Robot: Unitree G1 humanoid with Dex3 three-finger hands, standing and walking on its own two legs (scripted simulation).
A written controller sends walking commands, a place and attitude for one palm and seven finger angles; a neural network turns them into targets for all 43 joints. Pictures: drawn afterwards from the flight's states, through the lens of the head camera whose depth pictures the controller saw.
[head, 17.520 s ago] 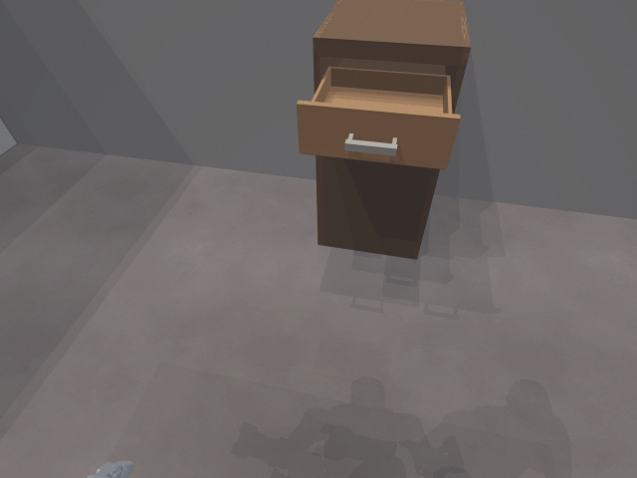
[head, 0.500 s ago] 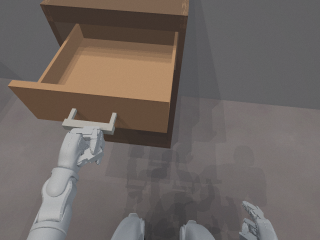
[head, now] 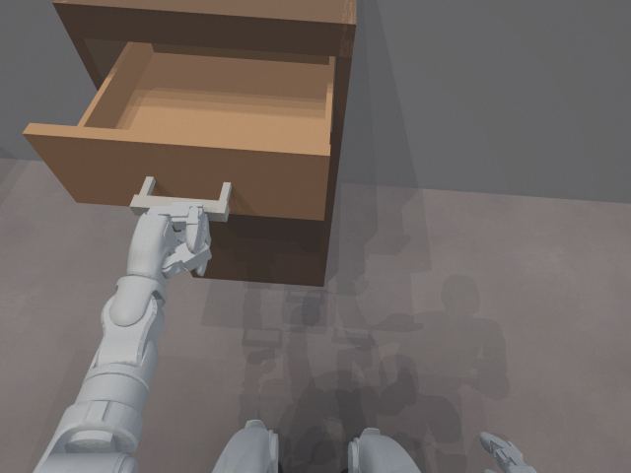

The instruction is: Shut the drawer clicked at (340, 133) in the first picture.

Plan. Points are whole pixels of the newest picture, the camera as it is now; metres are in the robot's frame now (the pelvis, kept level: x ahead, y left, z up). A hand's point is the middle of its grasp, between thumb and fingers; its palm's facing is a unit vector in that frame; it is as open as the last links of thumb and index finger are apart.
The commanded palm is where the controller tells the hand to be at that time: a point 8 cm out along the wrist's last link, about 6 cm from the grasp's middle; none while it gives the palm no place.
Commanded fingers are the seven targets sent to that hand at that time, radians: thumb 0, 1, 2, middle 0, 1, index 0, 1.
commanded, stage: push the drawer shut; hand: left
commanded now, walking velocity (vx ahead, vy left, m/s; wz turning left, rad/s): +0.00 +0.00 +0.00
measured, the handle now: (184, 197) +0.46 +0.18 +0.05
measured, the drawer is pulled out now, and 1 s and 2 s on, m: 0.21 0.09 0.00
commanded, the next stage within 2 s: none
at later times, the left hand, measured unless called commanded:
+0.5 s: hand (216, 206) +0.45 +0.14 +0.04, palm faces -0.08 -0.99 -0.06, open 2.9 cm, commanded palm +0.45 +0.19 +0.05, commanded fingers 0.00 0.90 0.90 -1.40 -1.60 -1.40 -1.60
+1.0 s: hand (222, 175) +0.51 +0.14 +0.05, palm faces -0.08 -1.00 -0.05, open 3.0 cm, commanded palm +0.51 +0.18 +0.05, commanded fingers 0.00 0.90 0.90 -1.40 -1.60 -1.40 -1.60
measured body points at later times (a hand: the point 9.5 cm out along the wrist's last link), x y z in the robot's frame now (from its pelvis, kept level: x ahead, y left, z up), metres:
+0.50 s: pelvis +0.00 +0.00 -0.01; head +0.10 +0.01 +0.43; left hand +0.45 +0.19 +0.05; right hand +0.07 -0.26 -0.12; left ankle +0.05 +0.09 -0.66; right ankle +0.02 -0.10 -0.66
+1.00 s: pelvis +0.00 +0.00 -0.02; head +0.13 +0.01 +0.41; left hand +0.51 +0.19 +0.05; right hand +0.01 -0.27 -0.13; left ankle +0.05 +0.09 -0.66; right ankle +0.02 -0.10 -0.66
